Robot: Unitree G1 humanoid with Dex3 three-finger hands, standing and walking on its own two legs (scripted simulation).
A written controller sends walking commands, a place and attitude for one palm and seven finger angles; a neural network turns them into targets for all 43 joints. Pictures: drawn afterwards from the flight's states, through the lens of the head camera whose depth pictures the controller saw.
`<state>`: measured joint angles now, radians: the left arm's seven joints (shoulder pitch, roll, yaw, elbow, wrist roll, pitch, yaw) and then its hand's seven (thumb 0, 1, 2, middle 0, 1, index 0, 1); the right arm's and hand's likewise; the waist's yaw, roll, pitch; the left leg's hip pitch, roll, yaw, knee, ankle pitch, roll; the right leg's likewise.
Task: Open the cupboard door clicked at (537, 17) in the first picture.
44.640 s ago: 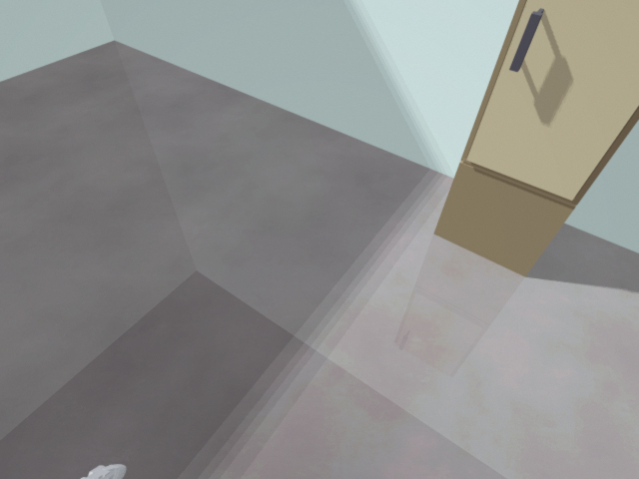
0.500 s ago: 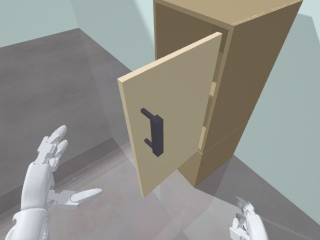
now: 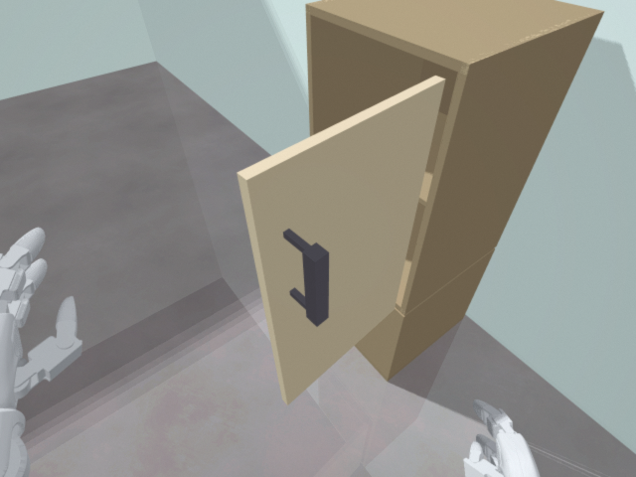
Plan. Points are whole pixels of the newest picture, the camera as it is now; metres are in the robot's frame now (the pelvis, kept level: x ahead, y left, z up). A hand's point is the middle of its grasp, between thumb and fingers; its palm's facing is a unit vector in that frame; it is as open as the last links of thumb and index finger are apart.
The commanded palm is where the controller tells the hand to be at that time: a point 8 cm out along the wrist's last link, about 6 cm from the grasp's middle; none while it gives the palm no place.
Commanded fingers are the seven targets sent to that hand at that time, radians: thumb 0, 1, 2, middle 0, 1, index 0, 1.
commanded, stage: draw the hand back to the body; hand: left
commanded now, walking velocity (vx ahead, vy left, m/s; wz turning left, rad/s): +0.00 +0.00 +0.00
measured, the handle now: (305, 278) +0.35 +0.07 +0.07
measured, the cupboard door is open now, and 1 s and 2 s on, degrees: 95 95 95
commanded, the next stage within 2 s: step back with the hand held close in 0.30 s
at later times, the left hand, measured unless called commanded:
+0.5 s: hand (81, 339) +0.19 +0.26 +0.16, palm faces +0.44 -0.79 -0.42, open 7.4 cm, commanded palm +0.13 +0.29 +0.17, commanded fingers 0.00 0.90 0.90 -0.20 -0.30 -0.20 -0.30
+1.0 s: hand (15, 408) +0.12 +0.28 +0.15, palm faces +0.36 -0.78 -0.51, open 7.4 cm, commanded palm +0.06 +0.32 +0.17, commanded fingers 0.00 0.90 0.90 -0.20 -0.30 -0.20 -0.30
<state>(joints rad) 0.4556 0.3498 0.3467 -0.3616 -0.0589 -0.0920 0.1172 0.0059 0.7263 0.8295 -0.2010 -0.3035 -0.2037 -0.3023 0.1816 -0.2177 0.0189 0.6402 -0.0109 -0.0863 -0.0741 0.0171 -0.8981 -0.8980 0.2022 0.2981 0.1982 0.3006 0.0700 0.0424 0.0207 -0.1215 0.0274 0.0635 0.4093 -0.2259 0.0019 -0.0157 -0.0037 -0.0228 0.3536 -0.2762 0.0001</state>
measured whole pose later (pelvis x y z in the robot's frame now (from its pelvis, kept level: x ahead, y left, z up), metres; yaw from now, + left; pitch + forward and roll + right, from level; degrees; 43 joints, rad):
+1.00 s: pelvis -0.08 +0.02 -0.01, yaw -1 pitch -1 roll -2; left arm 0.57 0.43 0.42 -0.52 -0.04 -0.19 0.14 0.01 0.89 0.90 -0.21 -0.30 -0.21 -0.30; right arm 0.19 -0.22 -0.01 0.53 0.01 -0.02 -0.08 0.02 -0.90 -0.90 0.20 0.30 0.20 0.30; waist 0.00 0.01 0.06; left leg -0.36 0.04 0.09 0.52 -0.15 0.04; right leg -0.28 0.00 0.00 0.50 -0.20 0.03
